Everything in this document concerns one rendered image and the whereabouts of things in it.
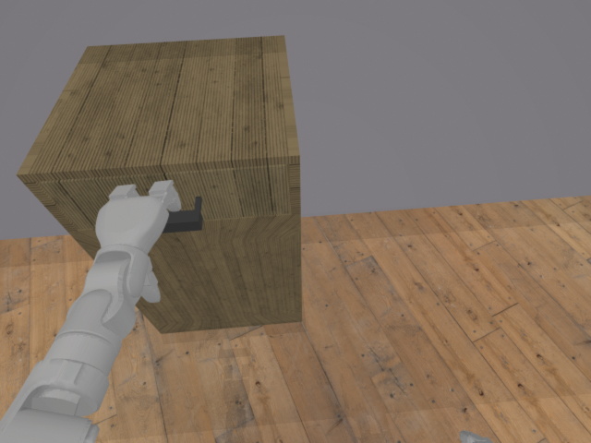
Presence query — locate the left robot hand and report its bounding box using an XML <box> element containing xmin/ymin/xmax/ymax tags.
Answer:
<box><xmin>95</xmin><ymin>180</ymin><xmax>181</xmax><ymax>303</ymax></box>

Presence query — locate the cabinet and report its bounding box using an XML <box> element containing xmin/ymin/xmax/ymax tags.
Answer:
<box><xmin>16</xmin><ymin>35</ymin><xmax>302</xmax><ymax>334</ymax></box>

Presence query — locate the handle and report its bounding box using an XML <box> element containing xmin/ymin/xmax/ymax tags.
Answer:
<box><xmin>162</xmin><ymin>197</ymin><xmax>203</xmax><ymax>233</ymax></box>

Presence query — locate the left robot forearm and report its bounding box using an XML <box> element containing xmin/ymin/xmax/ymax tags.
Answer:
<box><xmin>0</xmin><ymin>245</ymin><xmax>149</xmax><ymax>438</ymax></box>

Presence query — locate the drawer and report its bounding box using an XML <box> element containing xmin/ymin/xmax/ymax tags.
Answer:
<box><xmin>39</xmin><ymin>164</ymin><xmax>289</xmax><ymax>229</ymax></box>

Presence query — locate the left robot upper arm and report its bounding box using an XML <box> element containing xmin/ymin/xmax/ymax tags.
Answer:
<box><xmin>0</xmin><ymin>407</ymin><xmax>100</xmax><ymax>443</ymax></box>

